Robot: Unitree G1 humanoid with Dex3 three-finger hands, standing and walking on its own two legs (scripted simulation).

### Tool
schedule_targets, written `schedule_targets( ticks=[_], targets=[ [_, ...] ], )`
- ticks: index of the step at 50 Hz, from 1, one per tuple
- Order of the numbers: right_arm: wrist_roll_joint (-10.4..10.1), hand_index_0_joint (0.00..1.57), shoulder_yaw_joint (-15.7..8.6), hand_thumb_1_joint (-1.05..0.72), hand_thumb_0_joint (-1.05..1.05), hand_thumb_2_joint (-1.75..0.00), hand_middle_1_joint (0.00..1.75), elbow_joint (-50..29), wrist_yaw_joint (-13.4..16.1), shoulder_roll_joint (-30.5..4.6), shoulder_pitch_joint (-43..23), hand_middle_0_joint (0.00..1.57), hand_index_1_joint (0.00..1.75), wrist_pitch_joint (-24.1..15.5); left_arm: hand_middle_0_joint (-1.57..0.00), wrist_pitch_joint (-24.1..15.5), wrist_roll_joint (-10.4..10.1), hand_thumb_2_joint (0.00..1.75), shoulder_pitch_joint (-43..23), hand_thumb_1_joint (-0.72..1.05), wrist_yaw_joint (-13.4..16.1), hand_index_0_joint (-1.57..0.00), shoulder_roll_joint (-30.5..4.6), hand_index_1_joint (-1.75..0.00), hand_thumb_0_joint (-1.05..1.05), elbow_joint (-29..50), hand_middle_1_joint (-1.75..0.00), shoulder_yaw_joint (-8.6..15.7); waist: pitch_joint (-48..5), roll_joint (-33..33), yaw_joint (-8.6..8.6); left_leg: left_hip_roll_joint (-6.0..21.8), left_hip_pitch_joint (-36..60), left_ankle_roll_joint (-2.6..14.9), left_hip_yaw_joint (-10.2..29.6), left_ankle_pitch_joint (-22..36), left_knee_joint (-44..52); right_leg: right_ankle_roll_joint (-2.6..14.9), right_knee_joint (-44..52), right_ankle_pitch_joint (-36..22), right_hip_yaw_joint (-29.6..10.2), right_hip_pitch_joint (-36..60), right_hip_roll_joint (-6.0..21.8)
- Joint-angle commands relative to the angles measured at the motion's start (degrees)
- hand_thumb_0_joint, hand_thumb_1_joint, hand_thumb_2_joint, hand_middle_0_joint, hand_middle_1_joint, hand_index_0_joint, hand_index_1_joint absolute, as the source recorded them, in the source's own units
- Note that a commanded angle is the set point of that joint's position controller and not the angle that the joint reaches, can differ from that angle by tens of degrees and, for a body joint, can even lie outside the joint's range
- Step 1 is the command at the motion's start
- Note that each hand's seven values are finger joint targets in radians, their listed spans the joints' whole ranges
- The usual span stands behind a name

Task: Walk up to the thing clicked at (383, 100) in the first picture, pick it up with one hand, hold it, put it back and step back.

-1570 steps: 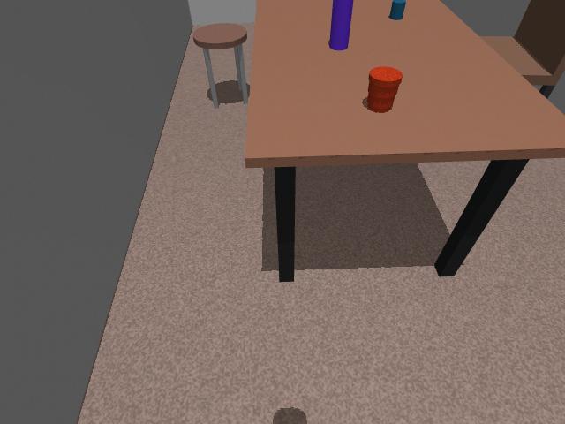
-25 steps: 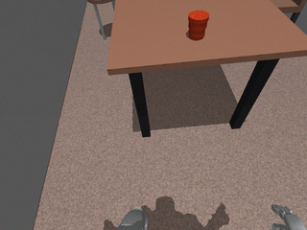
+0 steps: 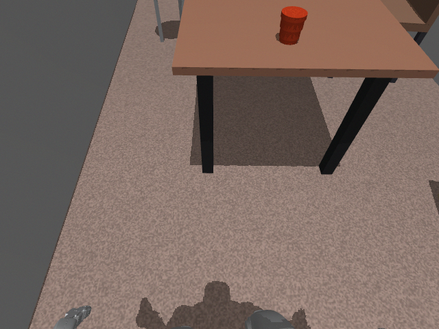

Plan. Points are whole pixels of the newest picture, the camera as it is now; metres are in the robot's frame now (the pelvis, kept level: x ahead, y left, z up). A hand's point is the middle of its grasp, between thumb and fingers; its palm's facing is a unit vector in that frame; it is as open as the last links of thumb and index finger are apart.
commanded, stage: step back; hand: right
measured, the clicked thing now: (291, 26) +1.04 -0.22 +0.01
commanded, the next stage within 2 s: stand in 1.32 s
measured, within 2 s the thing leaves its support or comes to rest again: neither
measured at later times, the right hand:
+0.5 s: hand out of the picture -0.04 -0.27 -0.17, palm faces -0.11 +0.93 -0.34, open 7.4 cm
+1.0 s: hand out of the picture +0.01 -0.27 -0.16, palm faces -0.07 +0.93 -0.35, open 7.4 cm
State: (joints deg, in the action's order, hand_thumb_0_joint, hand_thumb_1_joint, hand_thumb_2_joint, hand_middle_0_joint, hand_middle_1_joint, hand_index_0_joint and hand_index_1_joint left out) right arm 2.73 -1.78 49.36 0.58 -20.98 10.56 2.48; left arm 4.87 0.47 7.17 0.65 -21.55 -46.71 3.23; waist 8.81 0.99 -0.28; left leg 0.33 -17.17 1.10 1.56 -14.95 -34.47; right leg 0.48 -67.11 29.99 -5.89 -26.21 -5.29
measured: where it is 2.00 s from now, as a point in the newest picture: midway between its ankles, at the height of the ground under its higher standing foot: outside the picture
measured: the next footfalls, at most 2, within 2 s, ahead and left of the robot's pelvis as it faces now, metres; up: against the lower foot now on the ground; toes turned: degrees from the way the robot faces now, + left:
right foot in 0.14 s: -0.06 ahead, -0.14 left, +0.00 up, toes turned -1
left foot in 0.48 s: -0.06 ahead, +0.13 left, +0.00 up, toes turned -1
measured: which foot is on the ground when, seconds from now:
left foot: down 0.00-0.18, up 0.20-0.46, down 0.48-0.80, up 0.82-1.00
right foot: up 0.00-0.12, down 0.14-0.52, up 0.54-0.74, down 0.76-1.00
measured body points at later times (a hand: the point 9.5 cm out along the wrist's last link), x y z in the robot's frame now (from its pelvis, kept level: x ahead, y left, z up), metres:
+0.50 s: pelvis -0.11 -0.01 -0.01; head -0.08 -0.03 +0.44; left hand -0.07 +0.33 -0.10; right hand -0.04 -0.32 -0.14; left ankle -0.10 +0.13 -0.73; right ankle -0.10 -0.14 -0.73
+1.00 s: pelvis -0.07 -0.01 +0.00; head -0.05 -0.03 +0.45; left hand +0.00 +0.30 -0.11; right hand +0.02 -0.32 -0.13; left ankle -0.06 +0.13 -0.71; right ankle -0.05 -0.13 -0.73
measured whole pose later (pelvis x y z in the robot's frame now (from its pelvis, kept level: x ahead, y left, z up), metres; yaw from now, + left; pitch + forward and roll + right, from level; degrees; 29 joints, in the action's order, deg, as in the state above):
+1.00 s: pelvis -0.07 -0.01 +0.00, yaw +2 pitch -2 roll +1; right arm 1.4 -2.8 57.1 -0.2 -22.2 11.3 0.0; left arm -2.5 2.0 10.1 -0.2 -19.4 -55.9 2.1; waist 4.6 -2.0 -1.5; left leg 0.6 -18.0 0.3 2.4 -25.7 -41.6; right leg 0.8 -33.5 17.2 1.8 -14.1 1.2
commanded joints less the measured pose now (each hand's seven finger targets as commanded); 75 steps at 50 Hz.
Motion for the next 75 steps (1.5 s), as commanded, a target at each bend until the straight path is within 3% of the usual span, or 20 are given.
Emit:
schedule_targets(
  ticks=[1,6,8,10,14,19,24,25,26,28,31,34,38,40,42,50,53,55,59,75],
  targets=[
    [-0.36,0.2,-4.35,-0.9,0.0,-0.9,0.3,-5.88,0.7,-13.7,-3.87,0.2,0.3,-0.73,-0.2,-3.09,0.25,0.9,3.04,0.9,0.98,-0.2,-9.7,-0.3,0.0,2.64,-0.3,3.05,-8.95,-11.3,-0.8,12.41,6.72,11.75,9.74,20.89,8.05,-1.39,12.02,-0.03,1.25,2.32,2.85],
    [-0.9,0.2,-4.86,-0.9,0.0,-0.9,0.3,-4.58,-0.47,-15.29,-3.44,0.2,0.3,0.88,-0.2,-6.05,1.0,0.9,8.66,0.9,1.23,-0.2,-9.39,-0.3,0.0,-2.81,-0.3,2.79,-14.15,-11.97,-0.6,9.8,7.2,8.2,7.44,4.87,1.27,-0.23,47.56,-12.7,8.4,16.05,2.82],
    [-1.41,0.2,-3.04,-0.9,0.0,-0.9,0.3,-5.41,-0.63,-10.1,-3.44,0.2,0.3,0.7,-0.2,-7.04,2.46,0.9,9.11,0.9,1.5,-0.2,-15.68,-0.3,0.0,-3.57,-0.3,4.63,-11.92,2.98,-1.57,1.08,-11.7,2.92,4.59,-9.47,-11.3,3.14,49.82,-7.55,-12.99,23.86,13.06],
    [-1.03,0.2,-4.76,-0.9,0.0,-0.9,0.3,-5.59,0.21,-13.71,-7.18,0.2,0.3,0.84,-0.2,-6.77,2.7,0.9,1.09,0.9,1.59,-0.2,-23.2,-0.3,0.0,-0.53,-0.3,6.07,-4.5,10.69,-3.53,0.09,-8.11,-1.42,10.76,-17.67,-24.3,15.51,54.42,3.74,-31.99,-1.36,30.94],
    [-1.92,0.2,-3.72,-0.9,0.0,-0.9,0.3,-1.58,-0.44,-11.64,-2.56,0.2,0.3,-0.39,-0.2,-7.58,1.82,0.9,-0.66,0.9,1.6,-0.2,-14.56,-0.3,0.0,-1.82,-0.3,4.39,-4.25,4.67,0.27,-3.77,-11.19,-1.82,8.42,-8.39,-24.55,8.42,43.75,-23.15,-6.25,11.67,17.09],
    [-0.64,0.2,-3.29,-0.9,0.0,-0.9,0.3,-2.12,-1.07,-10.99,-5.98,0.2,0.3,-1.84,-0.2,-7.64,2.26,0.9,7.55,0.9,0.73,-0.2,-15.73,-0.3,0.0,-3.41,-0.3,5.03,-5.01,10.81,-5.15,-1.41,-13.64,-2.42,3.77,-12.45,-9.62,8.72,46.44,-6.07,-9.28,21.46,18.19],
    [-0.62,0.2,-4.89,-0.9,0.0,-0.9,0.3,2.56,-1.41,-11.85,1.8,0.2,0.3,-3.69,-0.2,-6.1,1.93,0.9,2.82,0.9,-0.3,-0.2,-14.32,-0.3,0.0,-1.67,-0.3,3.31,-7.7,6.87,-0.19,-2.63,10.95,-0.29,-1.67,-4.39,12.26,6.4,38.3,-5.14,-2.31,7.42,15.83],
    [-0.32,0.2,-5.74,-0.9,0.0,-0.9,0.3,3.48,-1.09,-13.3,4.57,0.2,0.3,-4.04,-0.2,-6.05,1.68,0.9,3.81,0.9,-0.29,-0.2,-11.56,-0.3,0.0,-1.63,-0.3,2.19,-9.89,-0.28,1.08,1.79,18.75,1.18,6.82,-5.49,13.84,4.31,29.81,-6.83,1.02,0.35,12.84],
    [0.31,0.2,-6.58,-0.9,0.0,-0.9,0.3,3.13,-0.8,-17.86,6.03,0.2,0.3,-4.22,-0.2,-6.2,0.68,0.9,1.72,0.9,-0.34,-0.2,-7.8,-0.3,0.0,-0.44,-0.3,1.1,-9.81,-13.53,2.73,14.58,18.54,6.6,28.66,-20.75,21.39,0.81,18.4,0.65,7.79,-9.66,4.99],
    [-0.25,0.2,-6.98,-0.9,0.0,-0.9,0.3,2.08,-1.0,-20.96,3.29,0.2,0.3,-4.13,-0.2,-6.32,1.12,0.9,-0.63,0.9,-0.24,-0.2,-15.43,-0.3,0.0,-1.54,-0.3,3.25,-3.82,-7.53,2.5,19.52,3.74,13.72,32.75,-34.12,23.85,1.28,11.8,3.93,2.59,-4.72,7.76],
    [-0.16,0.2,-5.23,-0.9,0.0,-0.9,0.3,0.88,-1.04,-14.93,-1.54,0.2,0.3,-4.53,-0.2,-7.01,0.78,0.9,4.12,0.9,-1.16,-0.2,-12.81,-0.3,0.0,-3.92,-0.3,2.81,-2.37,-8.78,-0.45,11.98,4.95,9.31,17.84,-18.98,19.98,1.17,18.16,-3.2,3.9,-2.85,8.45],
    [-0.08,0.2,-5.25,-0.9,0.0,-0.9,0.3,1.36,-1.21,-14.73,-0.66,0.2,0.3,-4.31,-0.2,-7.34,0.78,0.9,3.82,0.9,-1.46,-0.2,-11.6,-0.3,0.0,-4.75,-0.3,3.01,-3.2,-11.24,0.79,10.8,0.0,8.9,14.72,-14.37,18.36,0.12,25.69,-4.58,6.24,5.49,6.77],
    [-1.33,0.2,-3.54,-0.9,0.0,-0.9,0.3,0.41,-1.17,-10.62,-3.55,0.2,0.3,-2.97,-0.2,-8.32,1.03,0.9,9.68,0.9,-0.16,-0.2,-10.71,-0.3,0.0,-8.06,-0.3,3.16,-7.74,-7.84,-3.65,6.35,-5.91,4.02,6.17,-7.67,4.12,0.56,43.8,-16.29,7.48,23.51,4.64],
    [-1.71,0.2,-2.04,-0.9,0.0,-0.9,0.3,-0.68,-0.67,-6.04,-2.74,0.2,0.3,-2.98,-0.2,-8.95,2.22,0.9,9.51,0.9,0.83,-0.2,-18.01,-0.3,0.0,-7.32,-0.3,4.83,-8.33,8.29,-4.26,-3.91,-17.08,-0.35,2.98,-14.91,-12.12,7.08,53.37,-3.99,-22.22,25.1,22.59],
    [-1.27,0.2,-4.17,-0.9,0.0,-0.9,0.3,2.64,-0.01,-12.28,1.53,0.2,0.3,-2.72,-0.2,-8.73,2.09,0.9,0.86,0.9,0.45,-0.2,-18.89,-0.3,0.0,-4.63,-0.3,4.71,-3.78,4.71,-1.06,0.93,-7.05,-0.83,5.74,-18.76,-17.6,14.24,52.25,1.05,-24.74,9.38,28.34],
    [-1.31,0.2,-3.04,-0.9,0.0,-0.9,0.3,5.76,-0.32,-8.84,2.31,0.2,0.3,-3.96,-0.2,-8.27,0.45,0.9,-1.29,0.9,0.34,-0.2,-13.97,-0.3,0.0,-5.55,-0.3,2.77,-9.56,7.82,0.3,-0.28,3.33,-1.0,-2.97,-2.37,5.03,6.81,39.19,-36.55,-0.9,14.63,17.17],
    [-0.77,0.2,-4.04,-0.9,0.0,-0.9,0.3,6.87,0.39,-11.78,1.76,0.2,0.3,-4.3,-0.2,-7.53,-0.24,0.9,-1.04,0.9,0.48,-0.2,-10.71,-0.3,0.0,-4.9,-0.3,1.29,-13.45,0.26,0.2,6.51,11.99,1.85,5.14,19.76,9.43,1.85,31.03,-35.05,3.49,10.84,12.09],
    [-1.49,0.2,-3.68,-0.9,0.0,-0.9,0.3,5.19,0.19,-15.04,-5.5,0.2,0.3,-4.17,-0.2,-6.68,-0.86,0.9,0.03,0.9,0.45,-0.2,-10.37,-0.3,0.0,-6.44,-0.3,0.99,-13.11,-4.62,-2.12,13.65,2.82,7.83,11.63,11.11,10.32,0.27,32.66,-12.54,5.48,15.54,7.3],
    [-1.34,0.2,-2.36,-0.9,0.0,-0.9,0.3,6.65,0.06,-11.46,-7.1,0.2,0.3,-3.94,-0.2,-7.45,-0.06,0.9,-1.78,0.9,0.4,-0.2,-12.54,-0.3,0.0,-8.07,-0.3,1.27,-11.38,-3.45,-1.01,6.65,1.82,1.33,4.29,12.43,8.86,1.73,39.4,-26.57,0.79,19.19,11.85],
    [-2.43,0.2,-1.51,-0.9,0.0,-0.9,0.3,9.98,-0.28,-11.0,-10.74,0.2,0.3,-4.68,-0.2,-7.03,-0.04,0.9,-4.8,0.9,0.03,-0.2,-10.56,-0.3,0.0,-13.62,-0.3,-0.82,-12.86,-1.85,0.11,7.81,13.34,0.39,3.22,22.52,14.84,-0.26,47.48,-33.18,2.74,22.09,12.46]
  ],
)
